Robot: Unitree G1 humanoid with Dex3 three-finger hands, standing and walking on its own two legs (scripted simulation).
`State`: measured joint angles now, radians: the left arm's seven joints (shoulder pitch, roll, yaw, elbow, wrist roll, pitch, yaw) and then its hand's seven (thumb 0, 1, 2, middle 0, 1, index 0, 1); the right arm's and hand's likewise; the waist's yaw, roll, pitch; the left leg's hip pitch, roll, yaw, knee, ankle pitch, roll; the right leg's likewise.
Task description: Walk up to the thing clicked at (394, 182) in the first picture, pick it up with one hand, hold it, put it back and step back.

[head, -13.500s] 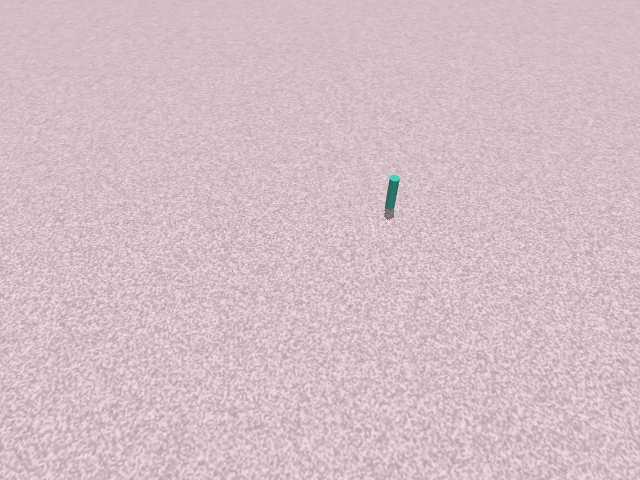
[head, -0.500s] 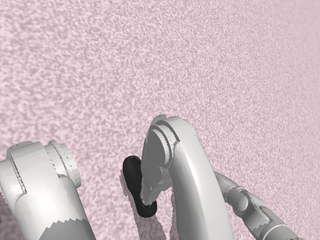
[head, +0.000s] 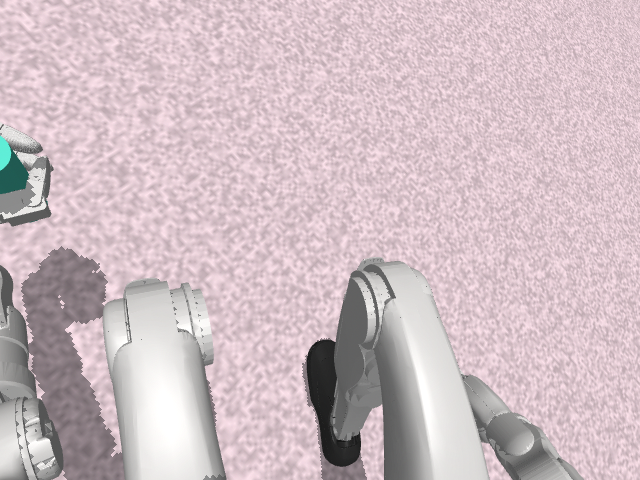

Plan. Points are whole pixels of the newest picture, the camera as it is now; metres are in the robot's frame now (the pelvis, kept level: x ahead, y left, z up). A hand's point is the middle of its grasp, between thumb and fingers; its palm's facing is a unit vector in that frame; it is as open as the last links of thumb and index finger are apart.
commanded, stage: settle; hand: left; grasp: from the side
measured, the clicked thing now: (8, 184) +0.42 +0.32 -0.10
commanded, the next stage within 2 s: lift in 1.20 s
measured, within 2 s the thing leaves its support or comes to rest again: neither
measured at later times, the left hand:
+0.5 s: hand (9, 138) +0.43 +0.30 -0.01, palm faces +0.29 -0.95 -0.05, open 5.4 cm
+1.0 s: hand (4, 119) +0.43 +0.29 +0.03, palm faces +0.31 -0.95 -0.05, open 5.4 cm
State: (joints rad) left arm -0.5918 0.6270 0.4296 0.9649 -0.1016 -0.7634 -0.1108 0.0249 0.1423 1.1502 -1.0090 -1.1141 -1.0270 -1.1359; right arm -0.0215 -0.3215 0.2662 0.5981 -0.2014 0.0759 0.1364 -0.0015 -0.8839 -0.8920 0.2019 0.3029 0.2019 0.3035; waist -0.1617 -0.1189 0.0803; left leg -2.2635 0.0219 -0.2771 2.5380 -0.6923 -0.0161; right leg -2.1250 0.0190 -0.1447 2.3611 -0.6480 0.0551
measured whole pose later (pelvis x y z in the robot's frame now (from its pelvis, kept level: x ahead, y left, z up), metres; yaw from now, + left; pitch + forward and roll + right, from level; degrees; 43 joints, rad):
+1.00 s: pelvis +0.01 -0.02 +0.06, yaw +7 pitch +32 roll -6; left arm -0.64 0.45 0.46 0.90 -0.10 -0.59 -0.19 0.02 0.13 1.16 -1.01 -1.12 -1.02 -1.15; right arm 0.08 -0.29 0.06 0.64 -0.09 0.06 0.06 0.00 -0.89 -0.89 0.20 0.30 0.20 0.30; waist -0.12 -0.02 -0.10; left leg -2.17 0.03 -0.14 2.30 -0.69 -0.04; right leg -2.11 -0.02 -0.05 2.24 -0.68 0.03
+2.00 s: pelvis +0.02 -0.01 +0.16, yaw +9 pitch +33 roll -4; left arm -0.45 0.32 0.35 0.57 -0.16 -0.41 -0.15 0.02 0.13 1.17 -1.00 -1.14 -1.02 -1.16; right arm 0.12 -0.26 0.00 0.60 0.00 0.03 0.00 0.00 -0.90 -0.89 0.20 0.30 0.20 0.30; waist -0.06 0.01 -0.18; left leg -1.87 0.05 -0.08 1.96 -0.67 -0.03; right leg -1.82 -0.03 -0.03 1.92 -0.67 0.02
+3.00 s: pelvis +0.08 +0.00 +0.38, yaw +12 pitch +14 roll -2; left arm -0.15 0.21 0.16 0.37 -0.15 -0.34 -0.03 0.02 0.13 1.17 -1.00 -1.14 -1.02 -1.17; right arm 0.23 -0.21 0.01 0.63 0.01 -0.02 -0.03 0.01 -0.90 -0.89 0.20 0.30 0.20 0.30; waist -0.03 0.02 -0.09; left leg -0.87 0.05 -0.03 1.11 -0.49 -0.02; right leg -0.83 -0.03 -0.04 1.06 -0.48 0.03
